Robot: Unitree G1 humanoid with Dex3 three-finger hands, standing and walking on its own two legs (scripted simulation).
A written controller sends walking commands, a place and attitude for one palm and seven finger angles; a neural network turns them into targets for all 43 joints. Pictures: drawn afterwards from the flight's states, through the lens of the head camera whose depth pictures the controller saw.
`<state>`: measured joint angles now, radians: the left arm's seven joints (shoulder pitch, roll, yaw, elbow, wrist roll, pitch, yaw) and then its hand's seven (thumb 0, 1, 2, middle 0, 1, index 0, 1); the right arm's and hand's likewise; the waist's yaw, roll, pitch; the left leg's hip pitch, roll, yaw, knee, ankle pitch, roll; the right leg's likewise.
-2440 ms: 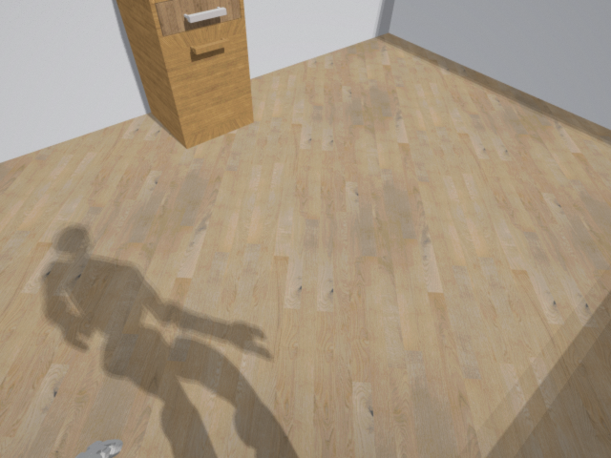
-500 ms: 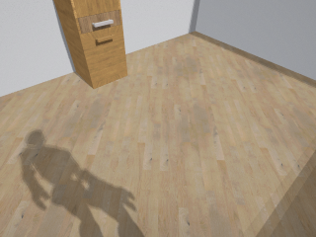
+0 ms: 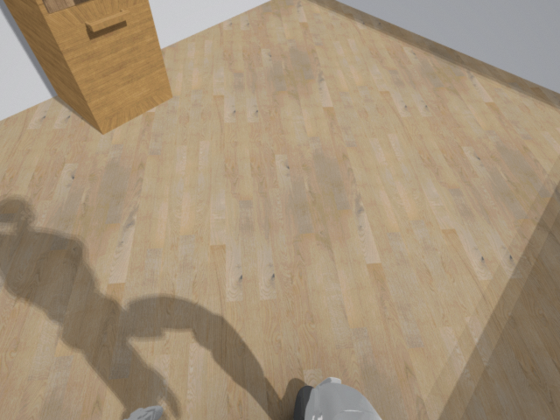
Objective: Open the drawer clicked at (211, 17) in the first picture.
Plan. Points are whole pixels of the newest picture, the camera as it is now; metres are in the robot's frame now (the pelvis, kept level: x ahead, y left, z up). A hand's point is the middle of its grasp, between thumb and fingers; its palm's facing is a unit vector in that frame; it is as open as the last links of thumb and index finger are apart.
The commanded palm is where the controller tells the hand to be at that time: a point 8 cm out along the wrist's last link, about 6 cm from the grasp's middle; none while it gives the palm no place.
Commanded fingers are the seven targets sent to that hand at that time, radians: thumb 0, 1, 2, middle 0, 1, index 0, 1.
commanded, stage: walk to a spot facing it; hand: left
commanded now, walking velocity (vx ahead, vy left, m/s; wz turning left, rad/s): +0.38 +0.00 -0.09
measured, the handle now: out of the picture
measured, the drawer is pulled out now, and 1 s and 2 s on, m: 0.00 0.00 0.00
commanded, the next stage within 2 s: none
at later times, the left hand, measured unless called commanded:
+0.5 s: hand (160, 382) +0.19 +0.21 -0.18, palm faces +0.09 -0.99 -0.13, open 7.3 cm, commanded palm none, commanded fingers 0.00 0.90 0.90 -0.20 -0.30 -0.20 -0.30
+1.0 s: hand (212, 199) +0.56 +0.16 -0.15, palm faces -0.06 -0.97 -0.22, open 7.3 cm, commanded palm none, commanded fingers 0.00 0.90 0.90 -0.20 -0.30 -0.20 -0.30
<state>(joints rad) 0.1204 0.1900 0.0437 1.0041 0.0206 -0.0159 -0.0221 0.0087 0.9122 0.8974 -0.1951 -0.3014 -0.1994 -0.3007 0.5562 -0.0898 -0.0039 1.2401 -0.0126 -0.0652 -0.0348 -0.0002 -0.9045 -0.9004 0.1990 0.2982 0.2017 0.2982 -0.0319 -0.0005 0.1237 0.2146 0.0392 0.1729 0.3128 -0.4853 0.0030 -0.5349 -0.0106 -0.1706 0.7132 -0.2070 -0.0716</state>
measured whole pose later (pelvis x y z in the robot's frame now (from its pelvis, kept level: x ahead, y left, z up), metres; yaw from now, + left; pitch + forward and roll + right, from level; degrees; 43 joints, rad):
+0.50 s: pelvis +0.24 +0.04 +0.00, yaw +0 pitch -1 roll -2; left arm 0.39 0.17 0.05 1.12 0.02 -0.05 0.00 0.01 0.91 0.90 -0.20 -0.30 -0.20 -0.30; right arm 0.17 -0.17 -0.06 1.02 -0.03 -0.07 0.02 0.00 -0.93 -0.90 0.19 0.30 0.20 0.30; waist 0.03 -0.04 0.03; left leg -0.39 0.11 0.14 0.62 -0.22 0.01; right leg -0.12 -0.04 -0.13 0.63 -0.44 -0.01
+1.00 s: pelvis +0.45 -0.01 +0.00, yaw -5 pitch -1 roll +1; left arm 0.16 0.15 0.07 1.01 0.03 -0.07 -0.01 0.00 0.91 0.90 -0.20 -0.30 -0.20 -0.30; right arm 0.39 -0.15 -0.06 1.17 -0.02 -0.01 0.01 0.00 -0.91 -0.90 0.20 0.30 0.20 0.30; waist -0.03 0.04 0.07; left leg -0.25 0.12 0.10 1.06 -0.46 0.00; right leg -0.36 -0.08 -0.17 0.66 -0.27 -0.04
